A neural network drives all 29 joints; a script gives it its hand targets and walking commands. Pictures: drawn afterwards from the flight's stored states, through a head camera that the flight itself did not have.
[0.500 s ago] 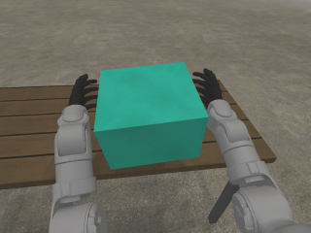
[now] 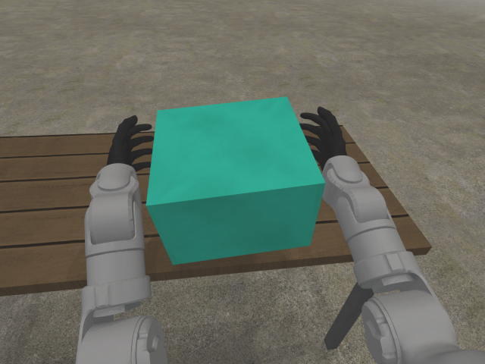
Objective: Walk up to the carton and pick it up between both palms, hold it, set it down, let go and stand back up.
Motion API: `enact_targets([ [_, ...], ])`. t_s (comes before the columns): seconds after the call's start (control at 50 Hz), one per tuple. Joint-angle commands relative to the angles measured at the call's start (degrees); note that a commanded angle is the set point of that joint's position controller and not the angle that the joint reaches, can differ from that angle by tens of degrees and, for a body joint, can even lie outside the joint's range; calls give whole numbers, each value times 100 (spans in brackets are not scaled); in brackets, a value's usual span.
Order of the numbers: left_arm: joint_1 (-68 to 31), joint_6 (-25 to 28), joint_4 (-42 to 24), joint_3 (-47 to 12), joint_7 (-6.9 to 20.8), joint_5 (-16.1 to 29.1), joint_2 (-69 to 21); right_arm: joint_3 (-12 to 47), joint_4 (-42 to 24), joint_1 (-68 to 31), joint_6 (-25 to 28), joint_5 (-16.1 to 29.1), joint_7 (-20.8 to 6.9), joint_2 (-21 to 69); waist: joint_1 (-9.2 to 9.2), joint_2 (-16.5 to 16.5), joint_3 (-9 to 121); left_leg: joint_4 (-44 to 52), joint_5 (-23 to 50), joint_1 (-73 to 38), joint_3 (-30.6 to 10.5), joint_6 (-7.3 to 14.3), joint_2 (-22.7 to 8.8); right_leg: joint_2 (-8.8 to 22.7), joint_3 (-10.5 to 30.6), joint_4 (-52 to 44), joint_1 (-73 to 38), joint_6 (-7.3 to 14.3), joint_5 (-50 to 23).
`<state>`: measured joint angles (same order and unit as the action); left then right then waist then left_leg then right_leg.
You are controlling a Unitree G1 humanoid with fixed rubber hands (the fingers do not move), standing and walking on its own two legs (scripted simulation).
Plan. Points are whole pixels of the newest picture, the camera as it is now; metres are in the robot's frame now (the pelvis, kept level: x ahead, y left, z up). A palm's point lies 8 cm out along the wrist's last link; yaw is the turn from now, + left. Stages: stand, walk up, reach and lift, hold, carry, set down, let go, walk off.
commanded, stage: hold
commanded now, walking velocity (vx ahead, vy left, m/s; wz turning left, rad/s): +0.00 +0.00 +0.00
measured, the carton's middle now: (232, 176) +0.38 +0.00 +0.14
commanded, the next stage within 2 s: set down in 0.68 s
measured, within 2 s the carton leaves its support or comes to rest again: neither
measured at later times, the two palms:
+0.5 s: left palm (123, 167) +0.36 +0.17 +0.19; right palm (331, 156) +0.36 -0.16 +0.20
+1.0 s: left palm (121, 159) +0.37 +0.17 +0.20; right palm (326, 151) +0.37 -0.15 +0.20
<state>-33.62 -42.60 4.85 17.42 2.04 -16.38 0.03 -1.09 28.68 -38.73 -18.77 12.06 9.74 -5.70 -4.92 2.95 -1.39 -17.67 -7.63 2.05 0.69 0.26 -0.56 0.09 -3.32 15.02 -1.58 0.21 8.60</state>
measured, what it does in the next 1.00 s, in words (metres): stands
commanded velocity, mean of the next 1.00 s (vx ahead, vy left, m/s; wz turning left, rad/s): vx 0.00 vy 0.00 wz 0.00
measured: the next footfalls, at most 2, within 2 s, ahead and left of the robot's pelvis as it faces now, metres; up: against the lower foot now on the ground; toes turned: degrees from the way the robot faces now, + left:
none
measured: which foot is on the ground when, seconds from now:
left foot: down 0.00-1.00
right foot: down 0.00-1.00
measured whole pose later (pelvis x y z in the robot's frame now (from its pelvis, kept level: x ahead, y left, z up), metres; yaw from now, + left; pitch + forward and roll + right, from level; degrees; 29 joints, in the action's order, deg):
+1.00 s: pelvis +0.00 +0.00 +0.00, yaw +0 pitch -9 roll +0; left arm -37.4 -31.2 15.2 20.8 4.7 -19.6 -0.4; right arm -7.9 33.4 -39.0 -8.1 1.7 7.8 -1.0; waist -3.5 3.4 -2.1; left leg -16.2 -7.4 -0.2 0.6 0.4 0.0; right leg 0.5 -3.0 15.3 -3.0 0.1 9.3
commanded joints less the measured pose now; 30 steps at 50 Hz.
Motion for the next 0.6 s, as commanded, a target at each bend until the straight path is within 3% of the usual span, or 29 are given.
enact_targets([
  [0.0,-3889,494,-810,-2912,779,965,-2969,2076,-1722,-4174,280,460,-540,3410,-35,-387,2369,0,1241,-923,73,-106,253,-290,-77,-151,-49,-234,-882],
  [0.58,-3891,494,-812,-2919,781,969,-2976,2088,-1732,-4168,263,469,-534,3420,-33,-382,2366,4,1229,-914,68,-104,255,-289,-68,-154,-48,-236,-884],
])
